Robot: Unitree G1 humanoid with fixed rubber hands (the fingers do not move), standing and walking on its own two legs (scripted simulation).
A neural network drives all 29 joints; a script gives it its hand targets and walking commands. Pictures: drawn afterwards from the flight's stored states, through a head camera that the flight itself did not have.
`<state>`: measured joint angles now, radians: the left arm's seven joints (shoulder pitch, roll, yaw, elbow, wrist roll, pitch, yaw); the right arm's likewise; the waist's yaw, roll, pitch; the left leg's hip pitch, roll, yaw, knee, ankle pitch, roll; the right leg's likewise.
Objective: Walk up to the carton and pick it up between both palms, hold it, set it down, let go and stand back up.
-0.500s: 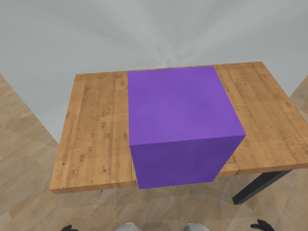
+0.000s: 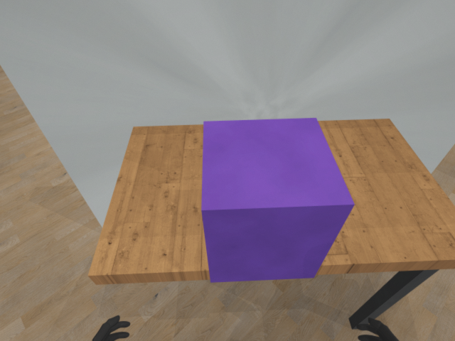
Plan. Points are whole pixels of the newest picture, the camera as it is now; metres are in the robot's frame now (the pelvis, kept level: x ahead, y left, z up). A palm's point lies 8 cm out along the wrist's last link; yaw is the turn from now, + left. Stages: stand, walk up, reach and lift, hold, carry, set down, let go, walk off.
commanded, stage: walk up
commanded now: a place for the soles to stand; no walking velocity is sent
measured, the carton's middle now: (261, 203) +0.37 -0.04 +0.04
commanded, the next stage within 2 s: none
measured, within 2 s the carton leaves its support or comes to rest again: neither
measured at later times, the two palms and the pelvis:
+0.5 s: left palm out of the picture +0.09 +0.26 -0.10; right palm out of the picture +0.13 -0.26 -0.09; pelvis +0.01 -0.01 +0.00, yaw +4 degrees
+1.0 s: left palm out of the picture +0.09 +0.27 -0.10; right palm (386, 335) +0.16 -0.26 -0.08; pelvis +0.01 -0.01 +0.00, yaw +8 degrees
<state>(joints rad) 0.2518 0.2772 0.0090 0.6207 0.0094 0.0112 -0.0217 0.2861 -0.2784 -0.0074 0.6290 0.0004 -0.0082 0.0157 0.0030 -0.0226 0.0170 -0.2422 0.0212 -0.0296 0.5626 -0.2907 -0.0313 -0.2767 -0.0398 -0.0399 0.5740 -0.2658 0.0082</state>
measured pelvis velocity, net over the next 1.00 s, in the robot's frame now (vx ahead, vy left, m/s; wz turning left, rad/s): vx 0.01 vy -0.01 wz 0.14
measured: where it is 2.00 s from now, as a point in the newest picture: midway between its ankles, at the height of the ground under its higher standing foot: outside the picture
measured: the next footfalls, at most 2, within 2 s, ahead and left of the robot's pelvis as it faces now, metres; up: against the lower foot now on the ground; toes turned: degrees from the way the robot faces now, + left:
right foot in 1.64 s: -0.03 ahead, -0.15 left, +0.00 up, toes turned +12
